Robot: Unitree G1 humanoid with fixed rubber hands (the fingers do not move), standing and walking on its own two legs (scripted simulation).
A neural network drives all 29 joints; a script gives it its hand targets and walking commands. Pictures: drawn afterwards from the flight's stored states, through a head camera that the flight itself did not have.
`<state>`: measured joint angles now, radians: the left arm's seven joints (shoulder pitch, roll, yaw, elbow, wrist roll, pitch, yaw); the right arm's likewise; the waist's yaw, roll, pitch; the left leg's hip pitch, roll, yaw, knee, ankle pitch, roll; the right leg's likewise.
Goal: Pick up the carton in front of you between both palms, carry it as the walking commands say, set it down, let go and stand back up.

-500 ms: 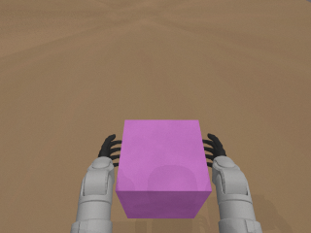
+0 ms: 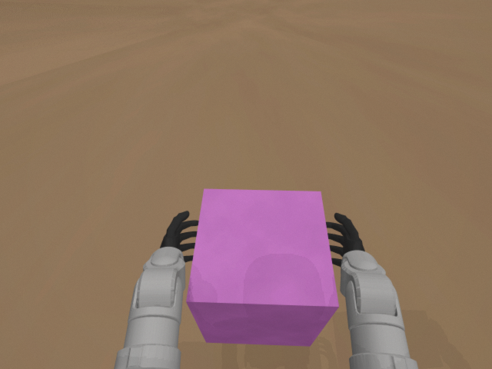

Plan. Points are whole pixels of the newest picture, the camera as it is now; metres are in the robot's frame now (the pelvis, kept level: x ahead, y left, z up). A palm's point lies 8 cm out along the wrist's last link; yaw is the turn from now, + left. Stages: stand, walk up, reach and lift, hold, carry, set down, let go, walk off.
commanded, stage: hold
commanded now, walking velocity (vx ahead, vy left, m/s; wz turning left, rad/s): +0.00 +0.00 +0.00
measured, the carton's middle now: (259, 271) +0.30 -0.01 -0.05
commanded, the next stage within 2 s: set down in 0.74 s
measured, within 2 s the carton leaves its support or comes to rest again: neither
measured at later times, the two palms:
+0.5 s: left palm (172, 266) +0.27 +0.13 +0.05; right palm (351, 239) +0.31 -0.17 +0.04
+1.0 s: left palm (174, 255) +0.29 +0.13 +0.04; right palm (343, 228) +0.34 -0.16 +0.03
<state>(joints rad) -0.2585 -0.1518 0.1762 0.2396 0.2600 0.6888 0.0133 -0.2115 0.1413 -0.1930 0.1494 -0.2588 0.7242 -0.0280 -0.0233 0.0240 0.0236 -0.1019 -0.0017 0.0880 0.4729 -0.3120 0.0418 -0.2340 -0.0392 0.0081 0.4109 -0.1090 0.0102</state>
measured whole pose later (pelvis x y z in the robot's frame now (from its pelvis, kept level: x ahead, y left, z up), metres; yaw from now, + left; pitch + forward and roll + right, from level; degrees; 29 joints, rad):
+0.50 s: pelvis +0.00 -0.06 +0.00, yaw +9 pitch -7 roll +0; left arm -0.32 -0.17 0.28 0.35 0.31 0.68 -0.01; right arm -0.31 0.16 -0.25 0.28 -0.32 0.72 -0.01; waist -0.01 0.04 0.03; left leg -0.03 0.01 -0.11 0.39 -0.24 -0.02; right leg -0.12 0.02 0.02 0.37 -0.13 -0.01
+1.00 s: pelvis +0.00 -0.05 +0.00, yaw +9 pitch -5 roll -1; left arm -0.46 -0.22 0.43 0.49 0.40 0.61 -0.01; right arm -0.47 0.18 -0.43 0.45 -0.42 0.63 0.04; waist -0.03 0.05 0.05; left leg -0.11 -0.02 -0.14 0.47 -0.28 -0.02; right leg -0.18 0.03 0.03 0.43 -0.16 0.00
